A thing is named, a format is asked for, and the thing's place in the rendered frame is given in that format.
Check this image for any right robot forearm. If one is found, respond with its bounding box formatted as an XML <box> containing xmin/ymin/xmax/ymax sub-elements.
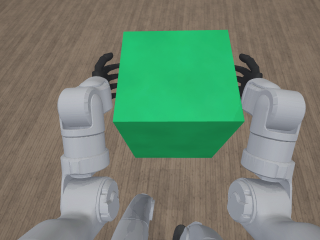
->
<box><xmin>241</xmin><ymin>78</ymin><xmax>306</xmax><ymax>214</ymax></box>

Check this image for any carton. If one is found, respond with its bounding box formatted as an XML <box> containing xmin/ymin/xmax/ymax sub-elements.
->
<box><xmin>113</xmin><ymin>30</ymin><xmax>245</xmax><ymax>158</ymax></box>

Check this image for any robot right hand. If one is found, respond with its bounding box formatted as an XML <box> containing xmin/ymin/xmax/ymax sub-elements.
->
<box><xmin>234</xmin><ymin>53</ymin><xmax>263</xmax><ymax>100</ymax></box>

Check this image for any robot right upper arm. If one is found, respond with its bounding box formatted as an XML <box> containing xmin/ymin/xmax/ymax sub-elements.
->
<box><xmin>227</xmin><ymin>177</ymin><xmax>320</xmax><ymax>240</ymax></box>

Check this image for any robot right shin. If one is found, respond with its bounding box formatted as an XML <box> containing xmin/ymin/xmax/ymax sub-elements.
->
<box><xmin>179</xmin><ymin>221</ymin><xmax>202</xmax><ymax>240</ymax></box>

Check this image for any robot left hand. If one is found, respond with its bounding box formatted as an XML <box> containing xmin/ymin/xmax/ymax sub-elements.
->
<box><xmin>92</xmin><ymin>52</ymin><xmax>120</xmax><ymax>99</ymax></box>

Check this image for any right robot thigh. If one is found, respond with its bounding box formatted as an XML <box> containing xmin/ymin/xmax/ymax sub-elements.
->
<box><xmin>182</xmin><ymin>224</ymin><xmax>223</xmax><ymax>240</ymax></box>

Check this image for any robot left upper arm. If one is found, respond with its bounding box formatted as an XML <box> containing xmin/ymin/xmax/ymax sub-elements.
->
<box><xmin>18</xmin><ymin>176</ymin><xmax>120</xmax><ymax>240</ymax></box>

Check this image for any left robot forearm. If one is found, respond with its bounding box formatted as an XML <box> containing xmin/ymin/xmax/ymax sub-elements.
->
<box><xmin>57</xmin><ymin>76</ymin><xmax>113</xmax><ymax>212</ymax></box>

